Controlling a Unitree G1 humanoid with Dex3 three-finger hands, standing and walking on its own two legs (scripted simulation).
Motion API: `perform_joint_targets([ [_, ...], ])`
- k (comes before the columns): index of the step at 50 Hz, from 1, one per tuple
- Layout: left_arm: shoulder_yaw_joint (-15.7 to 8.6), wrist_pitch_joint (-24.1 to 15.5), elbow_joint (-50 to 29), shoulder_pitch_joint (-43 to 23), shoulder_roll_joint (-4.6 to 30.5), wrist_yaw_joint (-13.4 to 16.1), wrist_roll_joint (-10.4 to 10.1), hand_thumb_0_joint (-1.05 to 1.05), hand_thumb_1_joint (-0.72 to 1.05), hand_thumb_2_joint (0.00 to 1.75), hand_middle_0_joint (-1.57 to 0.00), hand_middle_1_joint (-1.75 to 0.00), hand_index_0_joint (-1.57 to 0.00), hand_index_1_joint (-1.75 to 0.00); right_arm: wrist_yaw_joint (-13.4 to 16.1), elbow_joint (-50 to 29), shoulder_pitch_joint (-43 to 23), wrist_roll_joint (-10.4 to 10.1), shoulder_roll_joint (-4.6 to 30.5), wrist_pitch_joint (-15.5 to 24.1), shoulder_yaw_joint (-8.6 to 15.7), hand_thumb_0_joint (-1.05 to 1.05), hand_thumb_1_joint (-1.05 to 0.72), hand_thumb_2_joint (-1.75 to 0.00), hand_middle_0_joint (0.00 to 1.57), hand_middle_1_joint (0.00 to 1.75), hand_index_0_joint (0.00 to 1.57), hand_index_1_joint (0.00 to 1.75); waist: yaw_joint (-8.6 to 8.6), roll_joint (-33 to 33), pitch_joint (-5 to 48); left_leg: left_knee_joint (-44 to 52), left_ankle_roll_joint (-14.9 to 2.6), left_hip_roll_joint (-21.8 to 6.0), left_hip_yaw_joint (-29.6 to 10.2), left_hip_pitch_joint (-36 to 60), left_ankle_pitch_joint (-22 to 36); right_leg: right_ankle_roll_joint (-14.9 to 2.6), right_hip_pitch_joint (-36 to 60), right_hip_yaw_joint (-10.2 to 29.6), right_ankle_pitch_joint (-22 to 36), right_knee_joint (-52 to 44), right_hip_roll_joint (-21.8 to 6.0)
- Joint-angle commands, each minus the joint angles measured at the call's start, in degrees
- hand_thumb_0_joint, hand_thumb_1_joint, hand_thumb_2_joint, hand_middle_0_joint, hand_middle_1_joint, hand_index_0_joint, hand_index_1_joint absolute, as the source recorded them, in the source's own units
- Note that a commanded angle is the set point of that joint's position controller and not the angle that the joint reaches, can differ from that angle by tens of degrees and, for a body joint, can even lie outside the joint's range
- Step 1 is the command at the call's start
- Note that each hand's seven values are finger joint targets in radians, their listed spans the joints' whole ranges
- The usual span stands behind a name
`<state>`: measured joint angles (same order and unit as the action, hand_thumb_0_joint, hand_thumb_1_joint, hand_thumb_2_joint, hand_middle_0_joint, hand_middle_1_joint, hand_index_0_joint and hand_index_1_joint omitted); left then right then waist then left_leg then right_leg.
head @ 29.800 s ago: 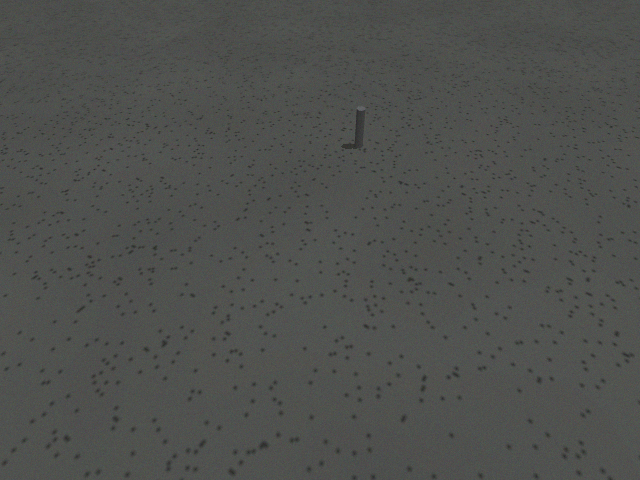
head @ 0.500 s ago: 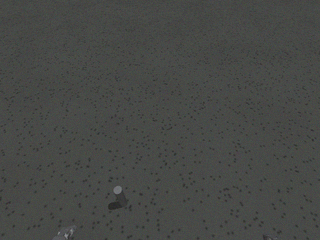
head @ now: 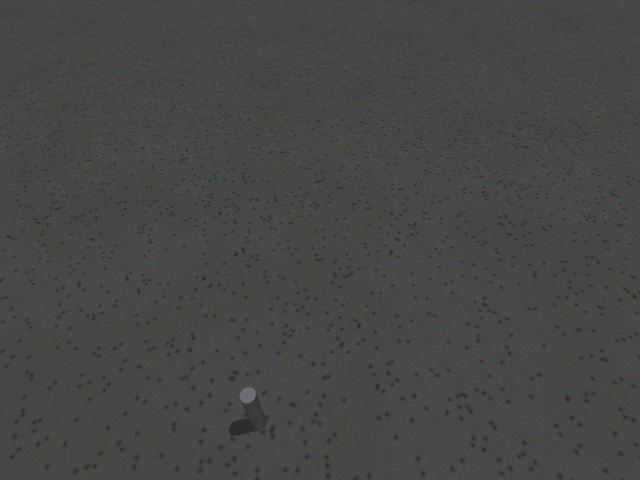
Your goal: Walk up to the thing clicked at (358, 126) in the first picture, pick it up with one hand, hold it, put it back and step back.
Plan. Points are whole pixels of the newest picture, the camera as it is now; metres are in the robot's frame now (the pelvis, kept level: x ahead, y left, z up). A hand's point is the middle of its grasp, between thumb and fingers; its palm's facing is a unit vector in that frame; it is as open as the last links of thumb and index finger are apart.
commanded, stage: stand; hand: left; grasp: from the side
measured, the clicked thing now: (254, 410) +0.43 +0.24 -0.67
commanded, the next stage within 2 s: step back in 1.44 s
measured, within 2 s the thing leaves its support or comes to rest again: neither
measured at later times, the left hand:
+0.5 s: hand out of the picture +0.05 +0.24 -0.16, palm faces -0.02 -0.94 -0.34, open 7.4 cm
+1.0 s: hand out of the picture +0.08 +0.24 -0.16, palm faces -0.02 -0.94 -0.34, open 7.4 cm
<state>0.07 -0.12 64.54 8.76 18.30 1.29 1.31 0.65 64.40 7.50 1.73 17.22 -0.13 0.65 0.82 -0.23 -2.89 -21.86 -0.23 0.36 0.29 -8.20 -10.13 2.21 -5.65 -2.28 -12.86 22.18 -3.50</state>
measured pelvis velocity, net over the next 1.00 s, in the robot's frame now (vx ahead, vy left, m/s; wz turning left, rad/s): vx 0.01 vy -0.01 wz -0.01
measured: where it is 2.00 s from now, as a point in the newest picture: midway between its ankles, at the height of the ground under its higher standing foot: outside the picture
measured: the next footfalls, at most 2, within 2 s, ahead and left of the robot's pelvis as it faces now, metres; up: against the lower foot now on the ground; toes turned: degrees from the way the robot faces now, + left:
none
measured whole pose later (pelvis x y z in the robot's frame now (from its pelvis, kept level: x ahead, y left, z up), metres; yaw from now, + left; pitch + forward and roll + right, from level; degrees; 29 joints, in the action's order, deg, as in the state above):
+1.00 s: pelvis +0.01 -0.01 +0.00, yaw -1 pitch -2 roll +0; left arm -0.2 -0.5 66.7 6.3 18.9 0.5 0.6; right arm 0.3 66.6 6.1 1.2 19.1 0.2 0.0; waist 0.1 -0.1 -2.7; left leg -18.2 0.6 -0.7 0.5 -7.0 -8.9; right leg 1.5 -4.5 -2.1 -11.3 18.2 -2.4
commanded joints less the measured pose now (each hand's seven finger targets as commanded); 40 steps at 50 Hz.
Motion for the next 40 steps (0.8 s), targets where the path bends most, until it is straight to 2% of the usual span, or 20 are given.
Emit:
perform_joint_targets([
  [1,-2.4,-1.5,-2.2,-2.6,11.7,0.6,0.2,0.00,0.90,0.90,-0.20,-0.30,-0.20,-0.30,0.6,-2.3,-2.0,-0.3,11.6,1.3,2.5,0.00,-0.90,-0.90,0.20,0.30,0.20,0.30,-0.28,0.0,1.2,6.0,-0.45,-6.2,-6.1,0.0,1.9,-2.64,-1.8,4.5,2.5,-5.6,-3.9],
  [2,-2.3,-1.6,-2.0,-2.6,11.4,0.5,0.1,0.00,0.90,0.90,-0.20,-0.30,-0.20,-0.30,0.6,-2.1,-2.1,-0.4,11.8,1.4,2.5,0.00,-0.90,-0.90,0.20,0.30,0.20,0.30,-0.31,-0.5,1.5,5.9,-0.55,-6.2,-6.1,0.1,2.1,-2.65,-1.2,4.6,3.3,-5.8,-4.1],
  [5,-2.4,-1.5,-1.5,-2.7,11.9,0.4,0.2,0.00,0.90,0.90,-0.20,-0.30,-0.20,-0.30,0.4,-1.8,-2.4,-0.4,11.8,1.3,2.5,0.00,-0.90,-0.90,0.20,0.30,0.20,0.30,-0.32,0.1,0.8,6.7,-0.26,-6.1,-6.1,-0.5,-0.8,-2.51,-2.2,4.2,0.1,-6.3,-3.6],
  [11,-2.4,-1.9,-1.2,-4.0,12.2,0.4,0.1,0.00,0.90,0.90,-0.20,-0.30,-0.20,-0.30,0.3,-1.3,-2.7,-0.5,11.7,1.4,2.2,0.00,-0.90,-0.90,0.20,0.30,0.20,0.30,-0.46,0.0,2.4,6.0,-0.43,-6.4,-5.6,0.3,3.9,-2.55,-0.2,4.9,4.7,-6.6,-4.4],
  [13,-2.3,-1.7,-0.8,-3.4,12.1,0.3,0.1,0.00,0.90,0.90,-0.20,-0.30,-0.20,-0.30,0.3,-1.1,-2.7,-0.6,12.4,1.3,2.2,0.00,-0.90,-0.90,0.20,0.30,0.20,0.30,-0.51,0.0,1.7,6.6,-0.32,-6.3,-5.7,0.2,2.0,-2.50,-1.3,4.5,2.4,-6.9,-4.0],
  [19,-2.2,-1.6,-0.5,-3.8,12.0,0.1,-0.1,0.00,0.90,0.90,-0.20,-0.30,-0.20,-0.30,0.2,-0.8,-2.4,-0.6,12.7,1.1,2.0,0.00,-0.90,-0.90,0.20,0.30,0.20,0.30,-0.68,-0.6,1.1,6.9,-0.45,-6.3,-5.5,-1.3,-0.8,-2.55,-1.4,4.8,0.5,-7.2,-3.9],
  [22,-2.3,-1.7,-0.6,-3.7,12.4,0.1,-0.1,0.00,0.90,0.90,-0.20,-0.30,-0.20,-0.30,0.1,-0.9,-2.5,-0.7,12.8,1.2,2.0,0.00,-0.90,-0.90,0.20,0.30,0.20,0.30,-0.51,0.2,1.5,6.6,-0.51,-6.5,-5.6,-0.7,1.0,-2.66,-1.1,4.9,1.1,-7.3,-4.1],
  [24,-2.2,-2.0,-0.7,-3.7,12.1,0.1,-0.1,0.00,0.90,0.90,-0.20,-0.30,-0.20,-0.30,0.1,-1.0,-2.8,-0.7,12.8,1.3,1.9,0.00,-0.90,-0.90,0.20,0.30,0.20,0.30,-0.47,0.8,2.7,6.0,-0.66,-6.9,-5.6,0.5,4.8,-2.73,-0.5,5.2,4.6,-7.2,-4.5],
  [27,-2.3,-1.9,-0.8,-3.9,12.5,0.1,-0.3,0.00,0.90,0.90,-0.20,-0.30,-0.20,-0.30,0.3,-0.7,-2.3,-0.7,13.2,1.5,1.9,0.00,-0.90,-0.90,0.20,0.30,0.20,0.30,-0.67,-0.6,3.6,5.7,-0.67,-6.9,-5.0,1.1,5.8,-2.69,0.4,5.3,7.2,-7.1,-4.7],
  [30,-2.4,-1.7,-0.7,-4.0,12.4,0.0,-0.3,0.00,0.90,0.90,-0.20,-0.30,-0.20,-0.30,0.3,-0.7,-2.3,-0.7,13.2,1.5,1.8,0.00,-0.90,-0.90,0.20,0.30,0.20,0.30,-0.77,-0.2,3.5,6.3,-0.63,-7.0,-5.1,1.1,5.1,-2.71,0.2,4.9,6.1,-6.9,-4.4],
  [32,-2.3,-1.7,-0.8,-4.3,12.2,-0.1,-0.4,0.00,0.90,0.90,-0.20,-0.30,-0.20,-0.30,0.3,-0.5,-2.3,-0.8,13.0,1.6,1.5,0.00,-0.90,-0.90,0.20,0.30,0.20,0.30,-0.73,-0.3,3.1,6.6,-0.25,-7.1,-5.1,1.4,6.9,-2.77,0.0,5.0,7.3,-6.7,-4.4],
  [35,-2.3,-1.5,-0.6,-3.9,12.2,-0.1,-0.4,0.00,0.90,0.90,-0.20,-0.30,-0.20,-0.30,0.3,-0.6,-2.6,-0.7,13.3,1.5,1.7,0.00,-0.90,-0.90,0.20,0.30,0.20,0.30,-0.66,-0.1,2.6,6.9,-0.40,-7.1,-5.2,0.9,4.4,-2.66,-0.4,4.7,5.0,-6.9,-4.2],
  [39,-2.4,-1.6,-0.7,-4.5,12.3,-0.1,-0.4,0.00,0.90,0.90,-0.20,-0.30,-0.20,-0.30,0.2,-0.6,-2.4,-0.7,13.3,1.6,1.7,0.00,-0.90,-0.90,0.20,0.30,0.20,0.30,-0.86,-0.1,2.6,6.8,-0.29,-7.2,-5.0,0.7,4.9,-2.77,0.0,5.1,5.4,-7.2,-4.4],
  [40,-2.3,-1.6,-0.9,-4.0,12.3,-0.1,-0.4,0.00,0.90,0.90,-0.20,-0.30,-0.20,-0.30,0.3,-0.8,-2.9,-0.7,13.5,1.7,1.8,0.00,-0.90,-0.90,0.20,0.30,0.20,0.30,-0.58,-0.3,3.4,6.5,-0.37,-7.4,-5.1,1.5,6.8,-2.83,0.2,4.9,6.6,-6.9,-4.5],
])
